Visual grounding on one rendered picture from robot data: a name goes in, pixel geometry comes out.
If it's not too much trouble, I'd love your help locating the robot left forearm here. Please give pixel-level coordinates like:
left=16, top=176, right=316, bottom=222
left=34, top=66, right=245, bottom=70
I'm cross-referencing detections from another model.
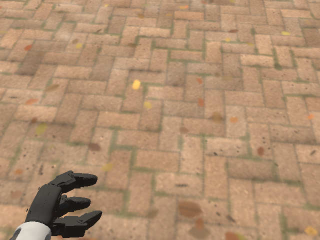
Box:
left=9, top=221, right=52, bottom=240

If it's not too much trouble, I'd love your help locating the left robot hand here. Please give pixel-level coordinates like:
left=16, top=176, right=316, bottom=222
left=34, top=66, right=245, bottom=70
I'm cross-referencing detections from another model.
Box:
left=24, top=170, right=102, bottom=238

